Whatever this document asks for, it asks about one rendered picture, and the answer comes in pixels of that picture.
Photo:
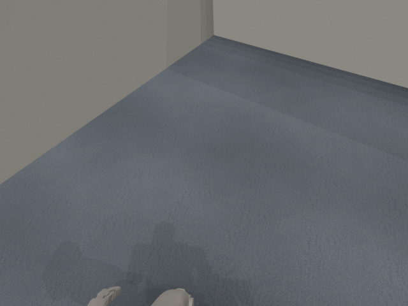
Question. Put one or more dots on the left robot thigh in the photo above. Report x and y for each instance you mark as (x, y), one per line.
(174, 297)

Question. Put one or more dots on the robot left hand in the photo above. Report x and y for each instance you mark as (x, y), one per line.
(105, 296)

